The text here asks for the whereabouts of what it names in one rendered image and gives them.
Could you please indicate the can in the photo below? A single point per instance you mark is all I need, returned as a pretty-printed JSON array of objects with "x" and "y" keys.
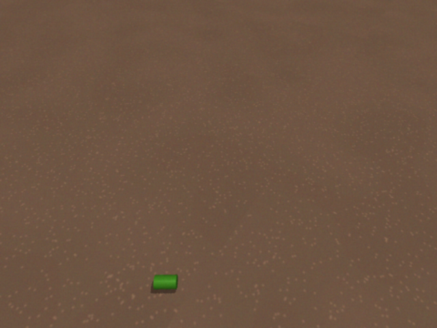
[{"x": 165, "y": 281}]

